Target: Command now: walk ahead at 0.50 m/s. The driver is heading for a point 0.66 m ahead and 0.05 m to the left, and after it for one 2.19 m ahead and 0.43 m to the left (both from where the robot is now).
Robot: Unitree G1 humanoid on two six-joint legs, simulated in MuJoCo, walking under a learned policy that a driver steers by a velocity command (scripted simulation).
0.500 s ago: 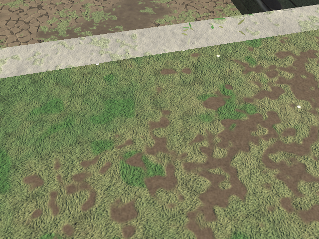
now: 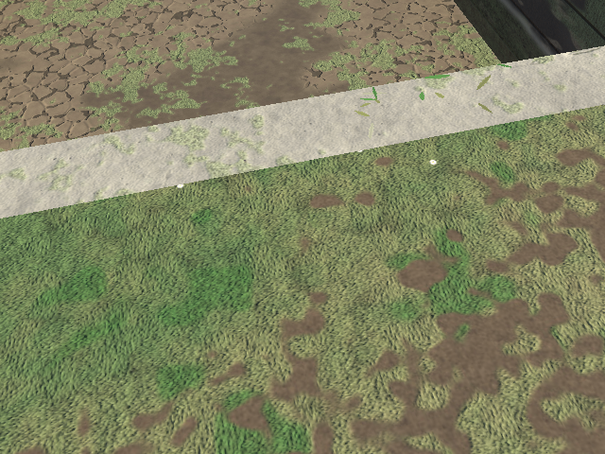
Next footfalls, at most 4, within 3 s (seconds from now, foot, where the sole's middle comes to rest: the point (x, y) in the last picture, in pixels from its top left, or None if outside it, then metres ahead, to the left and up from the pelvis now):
0.34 left None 0.37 0.15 -0.78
0.88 right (371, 369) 0.67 -0.08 -0.78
1.40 left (273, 267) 0.96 0.16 -0.78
1.90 right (353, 191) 1.23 -0.06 -0.78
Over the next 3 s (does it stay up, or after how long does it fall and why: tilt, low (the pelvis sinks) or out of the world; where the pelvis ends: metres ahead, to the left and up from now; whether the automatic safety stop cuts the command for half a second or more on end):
stays up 1.41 0.17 -0.02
